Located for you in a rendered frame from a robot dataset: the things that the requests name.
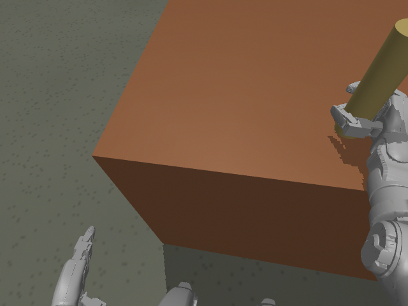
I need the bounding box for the left robot hand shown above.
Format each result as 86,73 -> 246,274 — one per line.
51,226 -> 106,306

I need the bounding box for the right robot hand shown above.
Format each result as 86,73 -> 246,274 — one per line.
330,81 -> 408,142

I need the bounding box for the can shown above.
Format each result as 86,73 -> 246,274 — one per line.
334,18 -> 408,139

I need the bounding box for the right robot arm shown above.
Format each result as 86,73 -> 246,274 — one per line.
361,132 -> 408,306

